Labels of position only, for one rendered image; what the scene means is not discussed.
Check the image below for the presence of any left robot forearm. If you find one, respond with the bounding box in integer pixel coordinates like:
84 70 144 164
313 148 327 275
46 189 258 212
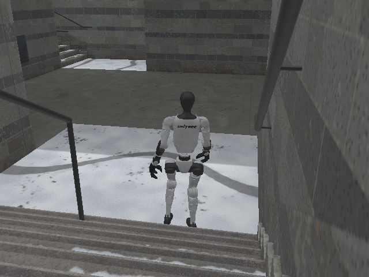
151 140 165 166

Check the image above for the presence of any right robot upper arm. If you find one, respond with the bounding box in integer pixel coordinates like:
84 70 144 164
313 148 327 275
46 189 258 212
198 117 210 147

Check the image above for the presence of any left robot shin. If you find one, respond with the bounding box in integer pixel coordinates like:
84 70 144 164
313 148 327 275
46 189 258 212
165 179 175 218

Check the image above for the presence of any robot torso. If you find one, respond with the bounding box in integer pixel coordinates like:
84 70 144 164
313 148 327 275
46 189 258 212
173 114 200 173

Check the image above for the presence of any robot right hand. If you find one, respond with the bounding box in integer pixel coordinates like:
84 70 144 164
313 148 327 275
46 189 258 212
196 152 209 163

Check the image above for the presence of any right robot forearm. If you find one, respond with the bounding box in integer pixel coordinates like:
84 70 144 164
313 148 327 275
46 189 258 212
203 140 211 156

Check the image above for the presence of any robot left hand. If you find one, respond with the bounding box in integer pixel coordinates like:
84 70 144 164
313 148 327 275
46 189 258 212
149 163 162 179

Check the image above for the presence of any left robot upper arm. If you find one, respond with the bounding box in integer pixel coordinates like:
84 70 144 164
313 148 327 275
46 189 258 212
160 116 175 149

